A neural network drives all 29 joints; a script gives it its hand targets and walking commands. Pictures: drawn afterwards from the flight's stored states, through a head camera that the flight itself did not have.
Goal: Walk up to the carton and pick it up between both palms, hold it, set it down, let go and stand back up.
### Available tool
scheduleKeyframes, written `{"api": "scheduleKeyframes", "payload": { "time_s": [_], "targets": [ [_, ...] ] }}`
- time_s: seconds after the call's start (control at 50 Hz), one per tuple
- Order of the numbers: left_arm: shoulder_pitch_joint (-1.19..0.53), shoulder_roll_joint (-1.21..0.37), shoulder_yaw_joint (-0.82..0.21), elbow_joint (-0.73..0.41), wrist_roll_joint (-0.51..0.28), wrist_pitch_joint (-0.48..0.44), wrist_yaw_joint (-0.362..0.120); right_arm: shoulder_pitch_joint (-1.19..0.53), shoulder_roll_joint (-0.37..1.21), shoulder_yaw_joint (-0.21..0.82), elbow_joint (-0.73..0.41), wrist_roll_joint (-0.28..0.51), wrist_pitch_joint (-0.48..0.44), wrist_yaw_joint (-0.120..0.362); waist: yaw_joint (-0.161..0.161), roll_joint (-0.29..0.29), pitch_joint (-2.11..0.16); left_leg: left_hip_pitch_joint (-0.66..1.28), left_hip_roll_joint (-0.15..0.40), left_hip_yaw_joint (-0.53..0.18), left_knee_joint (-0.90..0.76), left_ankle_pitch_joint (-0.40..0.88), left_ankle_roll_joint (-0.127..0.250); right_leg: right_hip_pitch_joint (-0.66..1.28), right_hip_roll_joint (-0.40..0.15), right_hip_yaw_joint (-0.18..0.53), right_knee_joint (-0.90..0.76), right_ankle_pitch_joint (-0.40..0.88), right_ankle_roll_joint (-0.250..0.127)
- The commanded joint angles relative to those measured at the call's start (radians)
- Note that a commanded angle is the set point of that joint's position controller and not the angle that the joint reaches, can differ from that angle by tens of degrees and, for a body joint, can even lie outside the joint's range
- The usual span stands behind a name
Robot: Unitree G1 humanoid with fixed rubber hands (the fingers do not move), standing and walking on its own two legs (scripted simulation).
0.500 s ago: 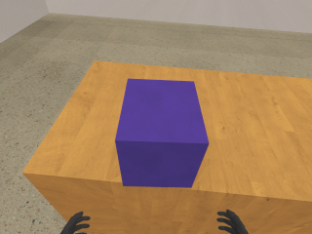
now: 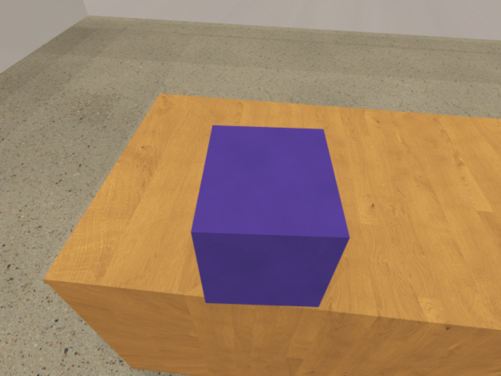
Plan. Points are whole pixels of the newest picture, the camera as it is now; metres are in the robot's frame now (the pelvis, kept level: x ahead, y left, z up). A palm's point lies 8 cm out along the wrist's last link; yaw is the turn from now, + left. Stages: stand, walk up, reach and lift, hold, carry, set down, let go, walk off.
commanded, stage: stand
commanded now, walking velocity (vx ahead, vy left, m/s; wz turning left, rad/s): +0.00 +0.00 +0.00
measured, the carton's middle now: (265, 215) +0.42 -0.02 +0.02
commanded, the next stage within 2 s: none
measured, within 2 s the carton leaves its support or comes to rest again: neither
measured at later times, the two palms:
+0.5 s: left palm out of the picture -0.04 +0.25 -0.14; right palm out of the picture -0.04 -0.19 -0.14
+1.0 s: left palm out of the picture -0.10 +0.22 -0.15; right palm out of the picture -0.07 -0.18 -0.14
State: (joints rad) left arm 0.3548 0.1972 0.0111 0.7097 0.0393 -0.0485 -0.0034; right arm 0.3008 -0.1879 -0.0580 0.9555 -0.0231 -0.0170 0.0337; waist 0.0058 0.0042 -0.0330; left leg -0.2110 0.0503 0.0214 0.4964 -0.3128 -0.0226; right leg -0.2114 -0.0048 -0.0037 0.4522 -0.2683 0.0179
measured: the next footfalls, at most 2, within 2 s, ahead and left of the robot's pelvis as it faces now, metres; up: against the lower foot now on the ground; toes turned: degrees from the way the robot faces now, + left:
none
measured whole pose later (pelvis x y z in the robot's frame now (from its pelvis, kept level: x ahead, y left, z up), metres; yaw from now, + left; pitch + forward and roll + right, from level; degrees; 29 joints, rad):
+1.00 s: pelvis -0.03 +0.03 +0.00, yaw +1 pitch -1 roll +0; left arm 0.39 0.08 -0.01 1.19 0.02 -0.01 0.04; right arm 0.35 -0.11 -0.01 1.14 -0.01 0.00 -0.03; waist 0.00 -0.01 0.01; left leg -0.18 -0.03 0.03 0.43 -0.23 0.03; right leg -0.19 -0.08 0.01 0.43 -0.21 0.07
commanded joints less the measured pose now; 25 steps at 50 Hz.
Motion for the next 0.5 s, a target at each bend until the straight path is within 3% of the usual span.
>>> {"api": "scheduleKeyframes", "payload": {
  "time_s": [0.0, 0.24, 0.48],
  "targets": [
    [0.041, 0.097, 0.041, 0.005, -0.012, -0.024, 0.023, 0.034, -0.117, -0.02, -0.014, 0.003, -0.02, -0.02, 0.004, -0.005, -0.02, -0.006, 0.048, -0.055, -0.068, 0.294, 0.029, 0.072, -0.087, 0.058, -0.036, 0.368, -0.027],
    [0.104, 0.054, 0.032, 0.212, -0.02, 0.011, 0.043, 0.106, -0.083, 0.0, 0.103, 0.006, -0.003, -0.053, -0.003, 0.011, 0.096, 0.007, 0.047, -0.073, -0.126, 0.316, 0.054, 0.047, -0.088, 0.039, -0.079, 0.247, -0.004],
    [0.117, 0.013, 0.013, 0.355, -0.022, 0.028, 0.046, 0.115, -0.05, 0.021, 0.154, 0.007, -0.002, -0.058, -0.006, 0.007, 0.134, -0.015, 0.04, -0.097, -0.189, 0.146, 0.067, 0.038, -0.091, 0.031, -0.094, 0.162, 0.016]
  ]
}}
